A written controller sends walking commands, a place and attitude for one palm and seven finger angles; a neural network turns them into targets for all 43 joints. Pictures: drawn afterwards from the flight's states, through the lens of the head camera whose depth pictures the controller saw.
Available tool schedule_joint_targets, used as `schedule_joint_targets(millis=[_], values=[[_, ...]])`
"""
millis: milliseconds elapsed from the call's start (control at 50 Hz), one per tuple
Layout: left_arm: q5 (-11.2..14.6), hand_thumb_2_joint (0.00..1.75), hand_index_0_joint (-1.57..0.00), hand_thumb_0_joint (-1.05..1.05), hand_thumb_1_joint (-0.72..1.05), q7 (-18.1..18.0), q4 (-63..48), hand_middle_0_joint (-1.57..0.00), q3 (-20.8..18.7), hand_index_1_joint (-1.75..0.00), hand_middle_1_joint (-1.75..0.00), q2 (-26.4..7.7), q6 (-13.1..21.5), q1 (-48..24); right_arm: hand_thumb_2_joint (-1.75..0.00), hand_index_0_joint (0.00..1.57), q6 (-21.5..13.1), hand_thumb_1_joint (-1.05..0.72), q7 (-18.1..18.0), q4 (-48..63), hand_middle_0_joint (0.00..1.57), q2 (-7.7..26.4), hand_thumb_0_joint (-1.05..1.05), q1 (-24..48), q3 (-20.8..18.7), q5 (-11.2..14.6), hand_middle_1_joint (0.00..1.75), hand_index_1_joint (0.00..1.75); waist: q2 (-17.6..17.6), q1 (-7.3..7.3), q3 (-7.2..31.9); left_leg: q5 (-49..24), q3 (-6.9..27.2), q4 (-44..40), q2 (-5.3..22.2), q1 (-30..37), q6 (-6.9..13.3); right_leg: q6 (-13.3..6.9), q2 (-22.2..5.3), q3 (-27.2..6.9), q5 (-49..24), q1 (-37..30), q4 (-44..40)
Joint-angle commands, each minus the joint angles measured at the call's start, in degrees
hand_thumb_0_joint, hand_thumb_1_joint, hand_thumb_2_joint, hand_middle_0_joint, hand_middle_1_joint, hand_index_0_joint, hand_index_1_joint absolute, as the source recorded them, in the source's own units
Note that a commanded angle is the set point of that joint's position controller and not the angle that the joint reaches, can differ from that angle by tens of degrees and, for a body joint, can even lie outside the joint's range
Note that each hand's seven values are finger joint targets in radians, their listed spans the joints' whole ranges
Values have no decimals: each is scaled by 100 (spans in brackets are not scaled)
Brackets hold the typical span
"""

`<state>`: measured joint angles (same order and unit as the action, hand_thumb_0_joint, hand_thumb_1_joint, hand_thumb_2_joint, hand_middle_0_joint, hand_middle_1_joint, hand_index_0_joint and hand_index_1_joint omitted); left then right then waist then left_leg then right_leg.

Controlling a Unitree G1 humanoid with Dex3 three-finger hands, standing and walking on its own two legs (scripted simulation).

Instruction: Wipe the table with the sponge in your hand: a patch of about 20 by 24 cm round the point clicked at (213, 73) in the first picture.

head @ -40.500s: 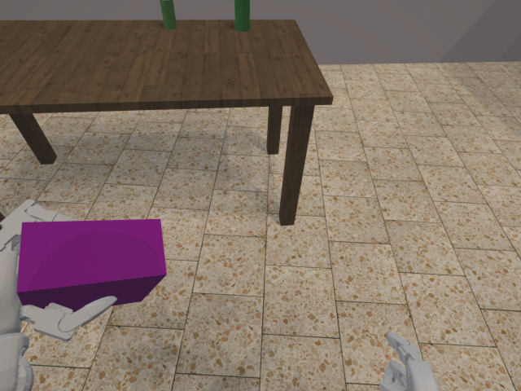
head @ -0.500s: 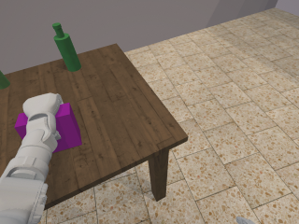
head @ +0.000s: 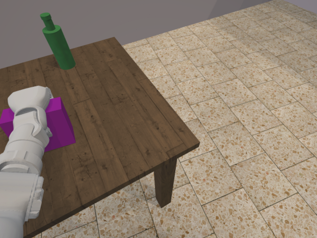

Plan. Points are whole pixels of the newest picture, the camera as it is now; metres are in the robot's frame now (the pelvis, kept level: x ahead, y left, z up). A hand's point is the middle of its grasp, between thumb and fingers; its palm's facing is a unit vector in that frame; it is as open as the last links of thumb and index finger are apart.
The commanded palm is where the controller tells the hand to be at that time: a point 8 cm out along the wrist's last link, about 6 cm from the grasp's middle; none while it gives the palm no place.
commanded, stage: slide back across to the first lane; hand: left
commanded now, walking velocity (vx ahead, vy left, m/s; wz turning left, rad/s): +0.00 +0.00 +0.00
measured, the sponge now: (45, 132) +0.41 +0.33 +0.01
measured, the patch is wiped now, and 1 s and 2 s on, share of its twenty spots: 1.00 1.00 1.00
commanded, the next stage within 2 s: wipe back along the first lane in 0.78 s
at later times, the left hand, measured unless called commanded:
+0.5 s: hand (23, 113) +0.43 +0.37 +0.07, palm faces -0.06 -0.06 -1.00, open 10.5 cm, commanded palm +0.39 +0.37 +0.11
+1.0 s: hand (4, 121) +0.40 +0.41 +0.07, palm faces -0.08 -0.04 -1.00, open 10.5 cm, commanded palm +0.36 +0.39 +0.11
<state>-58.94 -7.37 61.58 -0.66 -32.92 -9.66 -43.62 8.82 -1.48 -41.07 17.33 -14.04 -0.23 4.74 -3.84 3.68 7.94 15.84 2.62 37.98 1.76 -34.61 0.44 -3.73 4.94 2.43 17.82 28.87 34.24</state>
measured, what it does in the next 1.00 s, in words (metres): shifts its weight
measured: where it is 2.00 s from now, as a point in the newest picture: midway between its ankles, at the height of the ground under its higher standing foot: outside the picture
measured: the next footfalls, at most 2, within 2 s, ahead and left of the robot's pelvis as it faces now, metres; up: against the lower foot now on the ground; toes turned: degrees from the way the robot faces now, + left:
none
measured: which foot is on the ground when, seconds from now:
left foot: down 0.00-1.00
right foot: down 0.00-1.00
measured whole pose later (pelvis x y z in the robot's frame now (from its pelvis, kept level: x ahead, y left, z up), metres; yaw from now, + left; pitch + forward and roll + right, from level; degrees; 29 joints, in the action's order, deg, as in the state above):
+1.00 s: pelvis +0.03 +0.05 +0.01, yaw +0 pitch +10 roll -3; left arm -57.6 -5.3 44.1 -1.8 -32.9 -12.0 -30.5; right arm 10.4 0.1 -37.8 16.0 -10.3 -0.1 4.6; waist -3.0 -0.2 6.9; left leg 17.0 1.1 34.0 -1.7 -26.4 3.5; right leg 0.0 1.4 1.0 17.4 18.9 26.8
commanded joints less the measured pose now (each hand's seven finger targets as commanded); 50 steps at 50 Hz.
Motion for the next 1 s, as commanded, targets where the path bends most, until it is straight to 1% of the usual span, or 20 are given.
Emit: schedule_joint_targets(millis=[0, 40, 80, 120, 180, 240, 300, 360, 380, 460, 480, 560, 580, 620, 680, 700, 780, 920, 960, 980], values=[[-297, 130, -120, 0, 10, -295, -248, -120, -77, -160, -160, -1663, -159, -1718, -90, 20, -168, -90, -36, 491, 20, 826, 0, -167, -271, -23, 30, 30, 490, 78, 1121, -610, -220, -191, -286, 525, 349, 161, -276, -427, -1565, -605, -593], [-332, 130, -120, 0, 10, -340, -136, -120, -73, -160, -160, -1647, -193, -1709, -90, 20, -158, -90, -30, 488, 20, 817, 0, -186, -277, -30, 30, 30, 522, 69, 1180, -604, -222, -181, -281, 493, 328, 157, -265, -381, -1496, -550, -562], [-243, 130, -120, 0, 10, -360, -377, -120, -267, -160, -160, -1725, -126, -1622, -90, 20, -175, -90, -26, 552, 20, 772, 0, -137, -303, -36, 30, 30, 355, -90, 1567, -864, -225, -211, -276, 674, 328, 125, -277, -403, -1774, -823, -533], [-289, 130, -120, 0, 10, -412, -360, -120, -329, -160, -160, -1869, -144, -1522, -90, 20, -136, -90, -27, 543, 20, 789, 0, -173, -308, -43, 30, 30, 315, -119, 1685, -913, -247, -199, -285, 734, 326, 133, -260, -385, -1760, -892, -501], [-238, 130, -120, 0, 10, -418, -513, -120, -345, -160, -160, -1817, -180, -1563, -90, 20, -141, -90, -6, 590, 20, 760, 0, -60, -289, -11, 30, 30, 210, -185, 1556, -930, -169, -358, -266, 885, 317, 86, -240, -297, -1540, -839, -561], [-286, 130, -120, 0, 10, -431, -416, -120, -391, -160, -160, -1982, -297, -1500, -90, 20, -127, -90, 1, 586, 20, 804, 0, -39, -277, 9, 30, 30, 377, -183, 1278, -724, -134, -466, -268, 922, 326, 106, -209, -262, -1127, -756, -685], [-324, 130, -120, 0, 10, -410, -637, -120, -446, -160, -160, -2082, -298, -1612, -90, 20, -149, -90, 8, 595, 20, 797, 0, 17, -283, 9, 30, 30, 71, -260, 1342, -867, -55, -570, -252, 1244, 319, 45, -186, -181, -982, -714, -669], [-371, 130, -120, 0, 10, -351, -579, -120, -355, -160, -160, -1860, -343, -1198, -90, 20, -139, -90, 59, 629, 20, 766, 0, 42, -288, -5, 30, 30, 25, -338, 1273, -1035, -17, -600, -228, 1395, 289, -4, -154, -113, -1010, -670, -689], [-318, 130, -120, 0, 10, -295, -797, -120, -281, -160, -160, -1708, -282, -1263, -90, 20, -164, -90, 62, 678, 20, 731, 0, 129, -283, 0, 30, 30, -211, -367, 1371, -1252, 20, -627, -208, 1570, 278, -43, -157, -109, -1121, -653, -667], [-331, 130, -120, 0, 10, -251, -937, -120, -267, -160, -160, -1607, -291, -836, -90, 20, -113, -90, 92, 711, 20, 752, 0, 119, -319, -21, 30, 30, 71, -371, 1337, -1456, 52, -605, -183, 1725, 270, -44, -126, -64, -1220, -676, -690], [-267, 130, -120, 0, 10, -224, -1065, -120, -348, -160, -160, -1591, -262, -785, -90, 20, -128, -90, 98, 753, 20, 738, 0, 202, -308, -17, 30, 30, -74, -453, 1341, -1655, 120, -652, -163, 1816, 248, -82, -134, -50, -1278, -669, -676], [-218, 130, -120, 0, 10, -223, -1244, -120, -463, -160, -160, -1701, -313, -467, -90, 20, -67, -90, 119, 754, 20, 772, 0, 221, -328, -33, 30, 30, 138, -468, 1286, -1761, 101, -644, -170, 1849, 240, -65, -120, -38, -1382, -797, -716], [-162, 130, -120, 0, 10, -199, -1359, -120, -587, -160, -160, -1800, -294, -501, -90, 20, -67, -90, 113, 786, 20, 777, 0, 313, -297, -19, 30, 30, 74, -529, 1286, -1910, 156, -686, -165, 1852, 216, -100, -126, -36, -1449, -842, -696], [-158, 130, -120, 0, 10, -185, -1418, -120, -406, -160, -160, -1594, -340, -397, -90, 20, -42, -90, 128, 779, 20, 767, 0, 293, -317, -37, 30, 30, 116, -456, 1168, -1969, 127, -662, -157, 1948, 225, -73, -121, -7, -1489, -790, -720], [-131, 130, -120, 0, 10, -135, -1694, -120, -631, -160, -160, -1764, -366, -107, -90, 20, -17, -90, 154, 847, 20, 758, 0, 463, -294, -25, 30, 30, -85, -625, 1324, -2376, 170, -699, -141, 2057, 175, -122, -144, -40, -1679, -984, -706], [-121, 130, -120, 0, 10, -116, -1785, -120, -477, -160, -160, -1639, -390, 0, -90, 20, -14, -90, 163, 874, 20, 743, 0, 444, -292, -33, 30, 30, -122, -581, 1320, -2402, 147, -663, -165, 2107, 185, -100, -133, -40, -1718, -1014, -709], [-108, 130, -120, 0, 10, 10, -1856, -120, -716, -160, -160, -1992, -408, -130, -90, 20, 31, -90, 128, 865, 20, 789, 0, 542, -251, -31, 30, 30, 12, -562, 1204, -2350, 121, -722, -185, 1999, 218, -115, -167, -80, -1914, -1196, -804], [-140, 130, -120, 0, 10, 273, -2080, -120, -158, -160, -160, -1311, -278, 227, -90, 20, -1, -90, 108, 917, 20, 751, 0, 468, -294, -17, 30, 30, -35, -391, 1176, -2635, 174, -605, -148, 2360, 216, -91, -148, -27, -1884, -931, -852], [-54, 130, -120, 0, 10, 313, -2338, -120, -16, -160, -160, -1050, -224, 480, -90, 20, -11, -90, 126, 992, 20, 719, 0, 494, -302, -13, 30, 30, -55, -415, 1272, -2768, 166, -568, -162, 2423, 220, -90, -144, -44, -2013, -992, -850], [41, 130, -120, 0, 10, 330, -2487, -120, -214, -160, -160, -1129, -172, 653, -90, 20, -33, -90, 124, 1018, 20, 721, 0, 558, -305, -18, 30, 30, 24, -494, 1386, -3000, 186, -549, -145, 2439, 237, -107, -150, -68, -2232, -1143, -843]])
